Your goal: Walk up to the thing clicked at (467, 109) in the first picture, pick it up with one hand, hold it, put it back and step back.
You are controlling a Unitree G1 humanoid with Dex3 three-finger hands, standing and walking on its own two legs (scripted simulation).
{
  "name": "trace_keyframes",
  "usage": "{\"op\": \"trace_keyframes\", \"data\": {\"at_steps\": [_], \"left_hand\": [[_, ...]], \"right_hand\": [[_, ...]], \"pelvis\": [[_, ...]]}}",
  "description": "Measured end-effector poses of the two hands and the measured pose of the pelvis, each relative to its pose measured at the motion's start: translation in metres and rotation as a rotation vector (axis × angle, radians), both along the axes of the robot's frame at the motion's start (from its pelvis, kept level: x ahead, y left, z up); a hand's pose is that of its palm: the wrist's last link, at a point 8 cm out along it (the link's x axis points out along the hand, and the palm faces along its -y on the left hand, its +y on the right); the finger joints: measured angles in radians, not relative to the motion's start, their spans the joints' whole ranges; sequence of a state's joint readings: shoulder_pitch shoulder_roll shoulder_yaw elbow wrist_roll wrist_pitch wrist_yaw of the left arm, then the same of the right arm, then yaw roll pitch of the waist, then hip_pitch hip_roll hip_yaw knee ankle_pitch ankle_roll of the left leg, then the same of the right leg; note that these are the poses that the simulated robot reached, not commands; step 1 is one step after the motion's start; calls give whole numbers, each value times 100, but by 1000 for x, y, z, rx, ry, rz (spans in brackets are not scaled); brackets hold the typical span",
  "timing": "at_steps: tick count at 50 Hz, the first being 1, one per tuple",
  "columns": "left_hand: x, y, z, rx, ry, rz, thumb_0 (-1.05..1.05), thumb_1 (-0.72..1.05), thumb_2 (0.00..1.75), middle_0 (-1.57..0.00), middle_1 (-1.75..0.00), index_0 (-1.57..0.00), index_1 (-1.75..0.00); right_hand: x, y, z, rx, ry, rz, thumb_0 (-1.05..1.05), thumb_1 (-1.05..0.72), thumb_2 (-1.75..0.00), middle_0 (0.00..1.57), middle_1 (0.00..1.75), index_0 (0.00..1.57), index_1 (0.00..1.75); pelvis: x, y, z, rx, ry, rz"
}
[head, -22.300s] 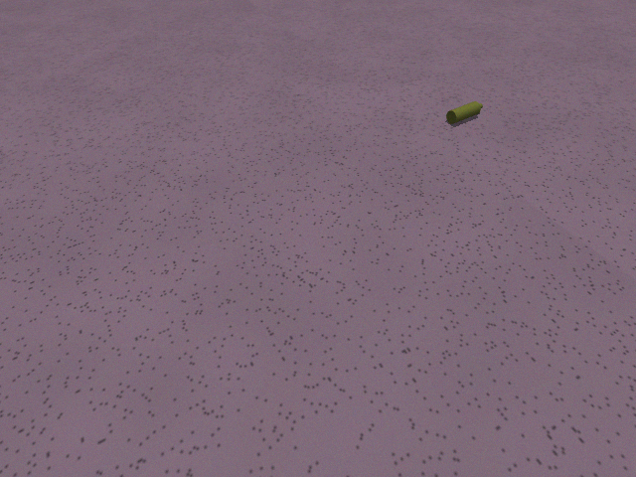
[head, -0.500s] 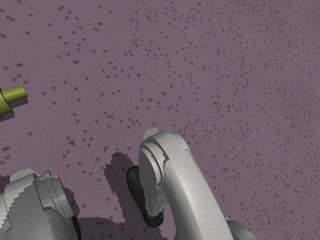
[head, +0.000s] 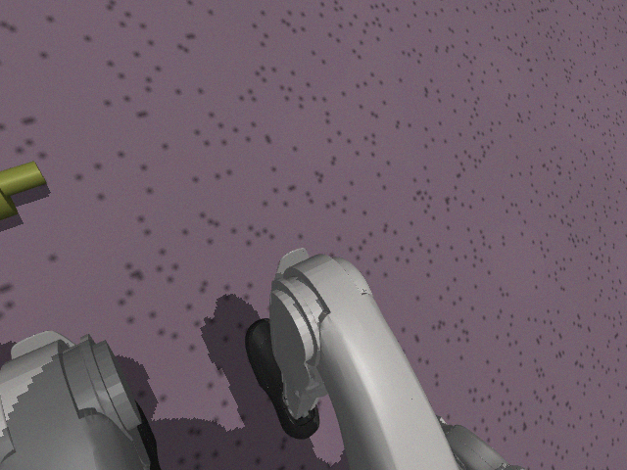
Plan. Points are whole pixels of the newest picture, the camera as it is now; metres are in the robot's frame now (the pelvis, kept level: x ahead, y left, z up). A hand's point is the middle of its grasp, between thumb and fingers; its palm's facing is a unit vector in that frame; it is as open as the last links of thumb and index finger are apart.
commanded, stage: close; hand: left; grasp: from above
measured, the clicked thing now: out of the picture +0.46 +0.31 -0.27
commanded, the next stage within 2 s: settle in 1.10 s
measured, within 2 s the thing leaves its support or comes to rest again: leaves its support in 1.50 s
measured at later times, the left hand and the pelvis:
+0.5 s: hand out of the picture +0.44 +0.33 -0.25, palm faces -0.43 -0.17 -0.89, open 11.0 cm; pelvis +0.00 +0.00 +0.00, yaw +0 degrees
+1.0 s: hand out of the picture +0.44 +0.33 -0.25, palm faces -0.44 -0.18 -0.88, open 10.8 cm; pelvis +0.00 +0.00 +0.00, yaw +0 degrees
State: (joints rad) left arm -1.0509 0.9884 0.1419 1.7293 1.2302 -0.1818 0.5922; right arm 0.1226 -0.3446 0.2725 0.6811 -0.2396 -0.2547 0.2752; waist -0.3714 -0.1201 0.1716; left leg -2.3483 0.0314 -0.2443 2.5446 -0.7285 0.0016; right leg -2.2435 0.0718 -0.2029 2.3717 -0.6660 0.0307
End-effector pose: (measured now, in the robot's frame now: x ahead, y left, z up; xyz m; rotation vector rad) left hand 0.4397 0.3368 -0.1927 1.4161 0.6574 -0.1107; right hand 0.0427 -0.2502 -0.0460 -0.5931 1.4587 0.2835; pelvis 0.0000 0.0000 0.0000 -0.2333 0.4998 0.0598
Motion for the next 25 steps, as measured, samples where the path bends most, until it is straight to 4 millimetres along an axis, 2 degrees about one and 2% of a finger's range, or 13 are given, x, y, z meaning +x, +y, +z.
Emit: {"op": "trace_keyframes", "data": {"at_steps": [12, 25], "left_hand": [[0, -8, 3, -17, -14, -61, 0, -22, 93, -25, -105, -27, -103], [4, -8, -3, 2, -27, -22, 0, -11, 86, -34, -103, -36, -99]], "right_hand": [[7, 2, 2, -7, -29, 20, 0, -90, -90, 20, 30, 20, 30], [-1, -2, 9, -17, -11, 16, 0, -91, -90, 20, 30, 20, 30]], "pelvis": [[-2, 0, 1, -4, -11, -1], [-2, 0, 1, -3, -7, -4]]}}
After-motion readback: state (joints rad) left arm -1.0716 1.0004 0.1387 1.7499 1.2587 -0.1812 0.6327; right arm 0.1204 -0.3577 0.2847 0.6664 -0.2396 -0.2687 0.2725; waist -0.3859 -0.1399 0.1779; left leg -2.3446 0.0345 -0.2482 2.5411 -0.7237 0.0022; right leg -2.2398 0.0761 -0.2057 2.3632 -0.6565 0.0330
